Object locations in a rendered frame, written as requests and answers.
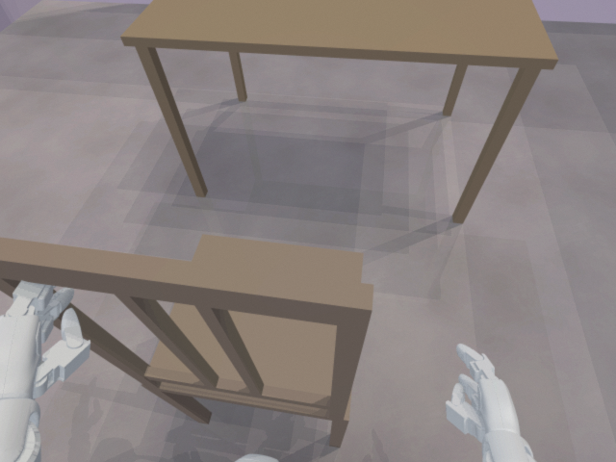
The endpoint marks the left robot forearm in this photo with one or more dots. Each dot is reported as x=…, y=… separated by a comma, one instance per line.
x=19, y=434

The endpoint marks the table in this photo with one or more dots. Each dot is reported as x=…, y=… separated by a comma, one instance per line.
x=504, y=33

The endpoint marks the chair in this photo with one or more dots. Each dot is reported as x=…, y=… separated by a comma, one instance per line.
x=260, y=324

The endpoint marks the right robot forearm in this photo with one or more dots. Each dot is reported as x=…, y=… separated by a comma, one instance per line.
x=505, y=446

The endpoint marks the robot left hand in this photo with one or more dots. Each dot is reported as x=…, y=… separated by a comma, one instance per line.
x=27, y=325

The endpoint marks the robot right hand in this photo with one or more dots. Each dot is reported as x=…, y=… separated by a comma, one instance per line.
x=492, y=406

